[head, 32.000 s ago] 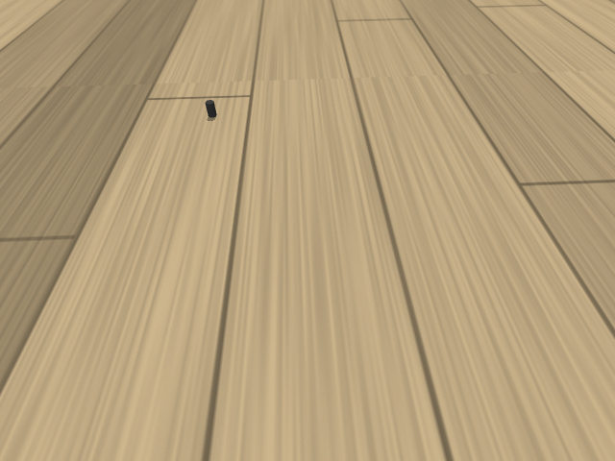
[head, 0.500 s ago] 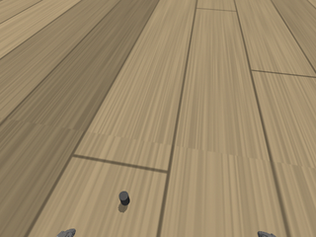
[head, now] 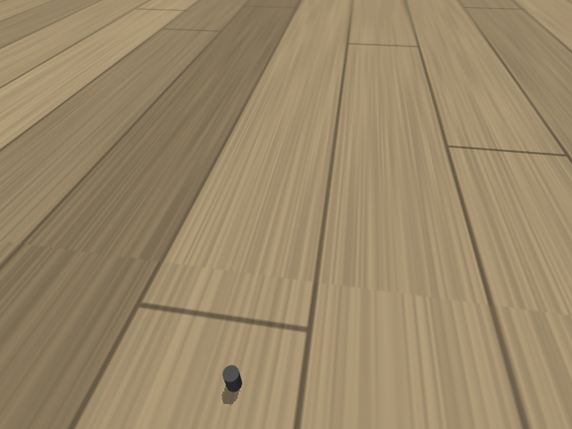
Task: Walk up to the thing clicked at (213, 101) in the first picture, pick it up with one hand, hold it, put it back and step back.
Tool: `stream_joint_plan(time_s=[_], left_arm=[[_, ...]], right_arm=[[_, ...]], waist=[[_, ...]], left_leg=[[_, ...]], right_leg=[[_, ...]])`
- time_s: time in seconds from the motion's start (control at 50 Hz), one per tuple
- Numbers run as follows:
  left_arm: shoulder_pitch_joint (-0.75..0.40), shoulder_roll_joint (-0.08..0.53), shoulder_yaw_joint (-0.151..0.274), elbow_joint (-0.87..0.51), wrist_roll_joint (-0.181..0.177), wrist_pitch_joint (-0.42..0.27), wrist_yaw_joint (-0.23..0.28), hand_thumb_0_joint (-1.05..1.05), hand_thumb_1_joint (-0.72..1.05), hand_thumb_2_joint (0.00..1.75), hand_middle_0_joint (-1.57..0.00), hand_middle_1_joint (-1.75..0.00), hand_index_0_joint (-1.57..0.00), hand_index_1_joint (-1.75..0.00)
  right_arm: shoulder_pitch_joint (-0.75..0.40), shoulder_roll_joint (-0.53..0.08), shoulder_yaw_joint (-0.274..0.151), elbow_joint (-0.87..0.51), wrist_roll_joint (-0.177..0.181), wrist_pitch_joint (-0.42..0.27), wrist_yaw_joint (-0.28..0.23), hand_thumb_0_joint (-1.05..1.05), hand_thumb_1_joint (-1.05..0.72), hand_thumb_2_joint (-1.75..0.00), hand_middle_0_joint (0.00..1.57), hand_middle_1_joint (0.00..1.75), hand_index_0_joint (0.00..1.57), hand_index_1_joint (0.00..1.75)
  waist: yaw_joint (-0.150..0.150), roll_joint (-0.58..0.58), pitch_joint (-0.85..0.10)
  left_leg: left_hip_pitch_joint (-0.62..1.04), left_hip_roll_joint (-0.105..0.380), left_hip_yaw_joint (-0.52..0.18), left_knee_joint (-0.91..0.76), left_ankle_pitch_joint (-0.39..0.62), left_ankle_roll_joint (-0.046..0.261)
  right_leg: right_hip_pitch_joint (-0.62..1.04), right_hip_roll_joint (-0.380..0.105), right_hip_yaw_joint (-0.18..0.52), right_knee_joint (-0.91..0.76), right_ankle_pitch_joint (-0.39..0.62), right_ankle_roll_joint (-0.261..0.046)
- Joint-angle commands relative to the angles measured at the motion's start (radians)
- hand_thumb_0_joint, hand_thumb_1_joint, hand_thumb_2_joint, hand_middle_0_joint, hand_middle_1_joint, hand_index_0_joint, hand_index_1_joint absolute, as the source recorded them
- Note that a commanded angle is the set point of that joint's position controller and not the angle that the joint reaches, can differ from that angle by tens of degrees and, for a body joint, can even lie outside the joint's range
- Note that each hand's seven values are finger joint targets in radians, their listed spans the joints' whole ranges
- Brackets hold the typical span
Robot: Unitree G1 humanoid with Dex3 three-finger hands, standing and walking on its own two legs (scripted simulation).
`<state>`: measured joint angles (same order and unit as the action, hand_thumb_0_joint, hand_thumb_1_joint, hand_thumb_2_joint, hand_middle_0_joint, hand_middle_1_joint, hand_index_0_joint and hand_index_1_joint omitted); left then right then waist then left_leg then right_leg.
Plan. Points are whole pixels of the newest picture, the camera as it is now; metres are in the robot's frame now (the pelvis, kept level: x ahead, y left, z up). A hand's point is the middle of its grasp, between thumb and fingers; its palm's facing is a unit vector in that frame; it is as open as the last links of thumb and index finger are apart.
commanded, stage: stand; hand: left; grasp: from above
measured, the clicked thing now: (232, 378) +0.47 +0.23 -0.73
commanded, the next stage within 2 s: step back in 1.74 s
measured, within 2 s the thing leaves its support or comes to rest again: neither
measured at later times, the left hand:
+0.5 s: hand out of the picture +0.04 +0.21 -0.16, palm faces +0.01 -0.95 -0.31, open 7.3 cm
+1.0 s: hand out of the picture +0.07 +0.17 -0.17, palm faces +0.00 -0.97 -0.23, open 7.3 cm
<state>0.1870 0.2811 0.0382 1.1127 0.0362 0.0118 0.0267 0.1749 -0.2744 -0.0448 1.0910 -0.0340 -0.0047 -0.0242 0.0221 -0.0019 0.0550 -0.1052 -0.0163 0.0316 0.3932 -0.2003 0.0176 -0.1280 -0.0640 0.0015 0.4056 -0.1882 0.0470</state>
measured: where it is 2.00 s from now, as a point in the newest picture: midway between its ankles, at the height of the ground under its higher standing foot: outside the picture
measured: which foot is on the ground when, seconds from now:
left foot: down 0.00-1.00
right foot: down 0.00-1.00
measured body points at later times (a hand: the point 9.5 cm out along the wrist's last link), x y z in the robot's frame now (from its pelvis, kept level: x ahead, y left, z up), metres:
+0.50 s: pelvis +0.00 -0.02 +0.00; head +0.00 -0.03 +0.45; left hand +0.04 +0.26 -0.14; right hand +0.05 -0.30 -0.15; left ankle +0.02 +0.11 -0.74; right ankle +0.03 -0.15 -0.74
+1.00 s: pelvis +0.02 -0.02 +0.00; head +0.02 -0.03 +0.45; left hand +0.07 +0.22 -0.15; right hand +0.05 -0.27 -0.16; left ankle +0.02 +0.11 -0.74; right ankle +0.03 -0.15 -0.74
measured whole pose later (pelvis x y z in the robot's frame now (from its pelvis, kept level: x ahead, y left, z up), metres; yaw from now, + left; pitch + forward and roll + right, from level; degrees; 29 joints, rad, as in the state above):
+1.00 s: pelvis +0.02 -0.02 +0.00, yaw -1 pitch -3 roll +0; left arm 0.16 0.19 0.02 1.16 0.02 0.01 0.02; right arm 0.18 -0.21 -0.02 1.16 -0.02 0.01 -0.03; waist 0.00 0.01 0.05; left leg -0.10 0.03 0.04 0.37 -0.22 -0.02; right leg -0.13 -0.02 0.01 0.39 -0.20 0.01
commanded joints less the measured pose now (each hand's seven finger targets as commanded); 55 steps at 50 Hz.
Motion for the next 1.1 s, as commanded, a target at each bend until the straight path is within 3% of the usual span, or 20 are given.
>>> stream_joint_plan(time_s=[0.0, 0.04, 0.12, 0.16, 0.2, 0.24, 0.28, 0.32, 0.38, 0.44, 0.6, 0.64, 0.68, 0.72, 0.92, 0.96, 1.0, 1.08], left_arm=[[-0.024, 0.18, 0.028, -0.039, -0.002, -0.024, 0.013, 0.0, 0.9, 0.9, -0.2, -0.3, -0.2, -0.3], [-0.026, 0.181, 0.027, -0.037, -0.003, -0.024, 0.01, 0.0, 0.9, 0.9, -0.2, -0.3, -0.2, -0.3], [-0.034, 0.191, 0.026, -0.034, -0.004, -0.028, 0.01, 0.0, 0.9, 0.9, -0.2, -0.3, -0.2, -0.3], [-0.043, 0.197, 0.025, -0.034, -0.005, -0.027, 0.007, 0.0, 0.9, 0.9, -0.2, -0.3, -0.2, -0.3], [-0.03, 0.2, 0.023, -0.029, -0.007, -0.028, 0.005, 0.0, 0.9, 0.9, -0.2, -0.3, -0.2, -0.3], [-0.034, 0.188, 0.021, -0.026, -0.009, -0.031, 0.006, 0.0, 0.9, 0.9, -0.2, -0.3, -0.2, -0.3], [-0.045, 0.201, 0.022, -0.025, -0.011, -0.029, 0.006, 0.0, 0.9, 0.9, -0.2, -0.3, -0.2, -0.3], [-0.047, 0.199, 0.02, -0.024, -0.013, -0.031, 0.004, 0.0, 0.9, 0.9, -0.2, -0.3, -0.2, -0.3], [-0.04, 0.178, 0.013, -0.015, -0.016, -0.025, 0.002, 0.0, 0.9, 0.9, -0.2, -0.3, -0.2, -0.3], [-0.041, 0.19, 0.017, -0.021, -0.015, -0.027, 0.003, 0.0, 0.9, 0.9, -0.2, -0.3, -0.2, -0.3], [-0.029, 0.123, 0.004, 0.0, -0.022, -0.023, 0.003, 0.0, 0.9, 0.9, -0.2, -0.3, -0.2, -0.3], [-0.033, 0.119, 0.004, 0.002, -0.02, -0.018, 0.003, 0.0, 0.9, 0.9, -0.2, -0.3, -0.2, -0.3], [-0.026, 0.102, 0.002, 0.003, -0.022, -0.017, 0.004, 0.0, 0.9, 0.9, -0.2, -0.3, -0.2, -0.3], [-0.025, 0.09, 0.001, 0.005, -0.022, -0.017, 0.006, 0.0, 0.9, 0.9, -0.2, -0.3, -0.2, -0.3], [-0.005, 0.065, 0.007, 0.014, -0.018, -0.018, 0.012, 0.0, 0.9, 0.9, -0.2, -0.3, -0.2, -0.3], [-0.013, 0.056, 0.005, 0.014, -0.016, -0.02, 0.012, 0.0, 0.9, 0.9, -0.2, -0.3, -0.2, -0.3], [0.003, 0.045, 0.005, 0.015, -0.015, -0.016, 0.012, 0.0, 0.9, 0.9, -0.2, -0.3, -0.2, -0.3], [-0.009, 0.055, 0.01, 0.006, -0.014, -0.019, 0.014, 0.0, 0.9, 0.9, -0.2, -0.3, -0.2, -0.3]], right_arm=[[-0.04, -0.192, -0.034, -0.054, 0.002, -0.018, -0.005, 0.0, -0.9, -0.9, 0.2, 0.3, 0.2, 0.3], [-0.035, -0.203, -0.034, -0.048, 0.003, -0.015, -0.003, 0.0, -0.9, -0.9, 0.2, 0.3, 0.2, 0.3], [-0.044, -0.203, -0.032, -0.044, 0.006, -0.015, 0.0, 0.0, -0.9, -0.9, 0.2, 0.3, 0.2, 0.3], [-0.036, -0.203, -0.028, -0.038, 0.006, -0.013, 0.002, 0.0, -0.9, -0.9, 0.2, 0.3, 0.2, 0.3], [-0.044, -0.204, -0.027, -0.038, 0.008, -0.013, 0.004, 0.0, -0.9, -0.9, 0.2, 0.3, 0.2, 0.3], [-0.042, -0.199, -0.024, -0.033, 0.01, -0.014, 0.004, 0.0, -0.9, -0.9, 0.2, 0.3, 0.2, 0.3], [-0.032, -0.193, -0.019, -0.027, 0.008, -0.011, 0.005, 0.0, -0.9, -0.9, 0.2, 0.3, 0.2, 0.3], [-0.026, -0.19, -0.016, -0.022, 0.012, -0.012, 0.006, 0.0, -0.9, -0.9, 0.2, 0.3, 0.2, 0.3], [-0.023, -0.172, -0.008, -0.013, 0.013, -0.007, 0.006, 0.0, -0.9, -0.9, 0.2, 0.3, 0.2, 0.3], [-0.027, -0.198, -0.012, -0.013, 0.013, -0.009, 0.005, 0.0, -0.9, -0.9, 0.2, 0.3, 0.2, 0.3], [0.005, -0.135, 0.008, 0.018, 0.017, -0.006, -0.001, 0.0, -0.9, -0.9, 0.2, 0.3, 0.2, 0.3], [0.003, -0.127, 0.012, 0.02, 0.018, -0.002, -0.002, 0.0, -0.9, -0.9, 0.2, 0.3, 0.2, 0.3], [0.012, -0.122, 0.012, 0.025, 0.018, -0.002, -0.005, 0.0, -0.9, -0.9, 0.2, 0.3, 0.2, 0.3], [0.015, -0.113, 0.015, 0.029, 0.019, -0.002, -0.006, 0.0, -0.9, -0.9, 0.2, 0.3, 0.2, 0.3], [0.03, -0.08, 0.006, 0.037, 0.015, -0.001, -0.012, 0.0, -0.9, -0.9, 0.2, 0.3, 0.2, 0.3], [0.046, -0.07, 0.008, 0.042, 0.014, 0.0, -0.012, 0.0, -0.9, -0.9, 0.2, 0.3, 0.2, 0.3], [0.035, -0.068, 0.006, 0.04, 0.014, 0.001, -0.012, 0.0, -0.9, -0.9, 0.2, 0.3, 0.2, 0.3], [0.049, -0.066, 0.001, 0.039, 0.012, -0.001, -0.012, 0.0, -0.9, -0.9, 0.2, 0.3, 0.2, 0.3]], waist=[[-0.006, -0.001, 0.014], [-0.01, 0.012, 0.028], [-0.013, 0.01, 0.012], [-0.016, 0.009, 0.037], [-0.013, 0.001, 0.026], [-0.016, 0.002, -0.02], [-0.021, -0.014, 0.014], [-0.021, -0.008, 0.007], [-0.021, -0.012, 0.016], [-0.018, 0.013, -0.006], [-0.022, 0.0, -0.045], [-0.021, 0.001, -0.017], [-0.021, 0.01, -0.056], [-0.02, 0.012, -0.059], [-0.021, -0.003, -0.041], [-0.029, -0.005, -0.029], [-0.018, 0.01, 0.006], [-0.029, 0.013, -0.026]], left_leg=[[-0.072, 0.113, -0.132, -0.141, -0.074, 0.006], [-0.087, 0.11, -0.132, -0.147, -0.128, 0.005], [-0.061, 0.114, -0.126, -0.133, -0.098, 0.004], [-0.092, 0.115, -0.128, -0.145, -0.152, 0.004], [-0.07, 0.113, -0.123, -0.131, -0.13, 0.004], [-0.029, 0.115, -0.111, -0.108, -0.054, 0.007], [-0.051, 0.109, -0.107, -0.118, -0.092, 0.002], [-0.046, 0.11, -0.102, -0.107, -0.056, 0.002], [-0.047, 0.11, -0.1, -0.114, -0.087, 0.002], [-0.036, 0.117, -0.099, -0.105, -0.048, 0.002], [-0.007, 0.12, -0.075, -0.087, 0.088, -0.002], [-0.039, 0.114, -0.075, -0.097, 0.042, -0.005], [0.004, 0.121, -0.066, -0.081, 0.128, -0.007], [0.008, 0.123, -0.065, -0.079, 0.151, -0.007], [0.016, 0.124, -0.057, -0.07, 0.154, -0.009], [-0.012, 0.12, -0.054, -0.076, 0.112, -0.006], [-0.022, 0.12, -0.058, -0.084, 0.066, -0.006], [-0.017, 0.12, -0.055, -0.08, 0.089, -0.004]], right_leg=[[-0.015, -0.044, 0.055, -0.087, -0.013, -0.049], [-0.029, -0.039, 0.058, -0.099, -0.057, -0.046], [-0.039, -0.046, 0.065, -0.106, -0.058, -0.052], [-0.048, -0.044, 0.071, -0.109, -0.098, -0.052], [-0.066, -0.045, 0.076, -0.123, -0.098, -0.052], [-0.04, -0.056, 0.083, -0.118, -0.037, -0.058], [-0.065, -0.049, 0.088, -0.132, -0.096, -0.056], [-0.053, -0.054, 0.091, -0.129, -0.069, -0.057], [-0.072, -0.047, 0.093, -0.134, -0.107, -0.06], [-0.052, -0.05, 0.093, -0.123, -0.045, -0.062], [-0.013, -0.046, 0.08, -0.093, 0.139, -0.063], [-0.017, -0.038, 0.076, -0.102, 0.084, -0.058], [-0.006, -0.044, 0.076, -0.086, 0.182, -0.061], [0.002, -0.042, 0.071, -0.078, 0.201, -0.06], [-0.028, -0.036, 0.068, -0.067, 0.206, -0.061], [-0.019, -0.033, 0.071, -0.083, 0.171, -0.057], [-0.052, -0.028, 0.073, -0.094, 0.107, -0.056], [-0.027, -0.03, 0.073, -0.079, 0.137, -0.061]])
